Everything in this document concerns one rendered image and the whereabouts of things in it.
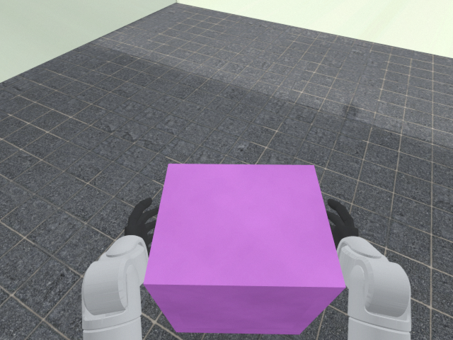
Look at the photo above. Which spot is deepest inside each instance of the robot left hand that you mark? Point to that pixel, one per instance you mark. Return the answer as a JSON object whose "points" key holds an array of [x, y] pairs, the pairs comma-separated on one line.
{"points": [[136, 222]]}

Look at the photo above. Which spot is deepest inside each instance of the robot left forearm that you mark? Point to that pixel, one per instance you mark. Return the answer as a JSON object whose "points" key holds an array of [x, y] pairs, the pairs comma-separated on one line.
{"points": [[110, 293]]}

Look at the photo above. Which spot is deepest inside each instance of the robot right forearm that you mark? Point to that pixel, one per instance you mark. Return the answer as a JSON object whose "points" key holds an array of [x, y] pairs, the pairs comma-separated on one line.
{"points": [[379, 297]]}

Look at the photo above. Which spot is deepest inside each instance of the robot right hand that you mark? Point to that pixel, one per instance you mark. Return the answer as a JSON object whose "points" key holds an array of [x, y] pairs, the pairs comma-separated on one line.
{"points": [[344, 225]]}

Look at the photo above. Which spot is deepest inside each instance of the carton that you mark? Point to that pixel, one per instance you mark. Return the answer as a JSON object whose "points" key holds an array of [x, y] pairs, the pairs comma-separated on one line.
{"points": [[242, 249]]}

